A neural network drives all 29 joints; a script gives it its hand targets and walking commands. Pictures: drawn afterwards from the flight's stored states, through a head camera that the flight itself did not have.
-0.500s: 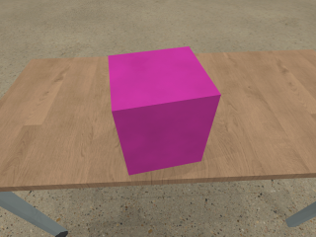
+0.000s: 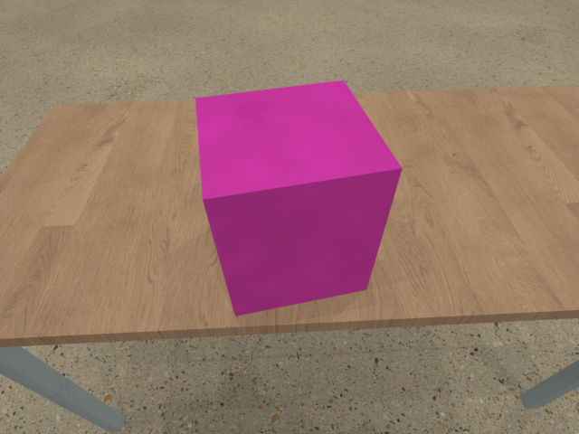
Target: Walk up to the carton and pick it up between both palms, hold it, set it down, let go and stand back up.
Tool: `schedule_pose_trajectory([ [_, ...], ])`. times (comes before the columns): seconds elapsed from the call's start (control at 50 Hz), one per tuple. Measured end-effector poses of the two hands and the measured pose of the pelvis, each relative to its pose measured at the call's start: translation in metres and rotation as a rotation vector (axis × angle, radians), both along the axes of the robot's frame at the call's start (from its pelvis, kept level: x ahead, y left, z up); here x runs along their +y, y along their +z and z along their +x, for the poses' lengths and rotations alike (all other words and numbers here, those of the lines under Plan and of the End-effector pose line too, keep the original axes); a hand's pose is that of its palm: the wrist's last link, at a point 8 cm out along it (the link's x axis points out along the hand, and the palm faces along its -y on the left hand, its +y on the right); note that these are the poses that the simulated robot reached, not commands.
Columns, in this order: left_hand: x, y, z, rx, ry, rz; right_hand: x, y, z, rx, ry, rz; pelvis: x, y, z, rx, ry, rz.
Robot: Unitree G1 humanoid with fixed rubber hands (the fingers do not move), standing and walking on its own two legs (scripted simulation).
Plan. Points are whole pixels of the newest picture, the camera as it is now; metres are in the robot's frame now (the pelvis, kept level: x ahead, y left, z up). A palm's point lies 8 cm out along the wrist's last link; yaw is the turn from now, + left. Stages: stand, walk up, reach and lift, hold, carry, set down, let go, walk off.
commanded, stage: stand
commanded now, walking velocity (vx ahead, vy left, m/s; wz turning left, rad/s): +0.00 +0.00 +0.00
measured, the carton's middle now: (287, 201) +0.42 +0.04 +0.10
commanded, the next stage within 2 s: none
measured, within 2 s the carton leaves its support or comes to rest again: neither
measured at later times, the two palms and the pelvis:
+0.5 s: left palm out of the picture +0.09 +0.31 -0.11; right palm out of the picture +0.09 -0.31 -0.10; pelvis +0.01 +0.00 +0.00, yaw +0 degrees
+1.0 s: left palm out of the picture +0.09 +0.31 -0.11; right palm out of the picture +0.09 -0.32 -0.10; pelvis +0.01 +0.00 +0.00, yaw +0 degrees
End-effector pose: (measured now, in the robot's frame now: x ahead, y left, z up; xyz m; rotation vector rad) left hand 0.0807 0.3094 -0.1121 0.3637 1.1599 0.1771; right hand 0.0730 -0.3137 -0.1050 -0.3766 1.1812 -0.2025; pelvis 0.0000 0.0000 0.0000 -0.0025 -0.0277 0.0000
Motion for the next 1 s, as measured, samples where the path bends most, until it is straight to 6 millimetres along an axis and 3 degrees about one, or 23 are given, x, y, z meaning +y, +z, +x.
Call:
schedule_pose_trajectory([
  [0.24, 0.003, 0.002, 0.009, -0.002, -0.001, 0.015, 0.003, 0.002, 0.018, -0.034, -0.001, 0.006, 0.000, 0.000, 0.006, 0.003, -0.005, 0.002],
  [0.64, -0.004, 0.002, 0.020, -0.023, 0.003, 0.004, -0.001, 0.002, 0.022, -0.023, -0.010, -0.001, -0.003, 0.001, 0.010, 0.004, -0.001, 0.004],
  [1.0, -0.003, 0.004, 0.009, -0.009, 0.014, 0.010, -0.002, 0.000, 0.016, -0.025, -0.020, 0.007, -0.003, 0.002, 0.006, 0.001, 0.003, 0.003],
])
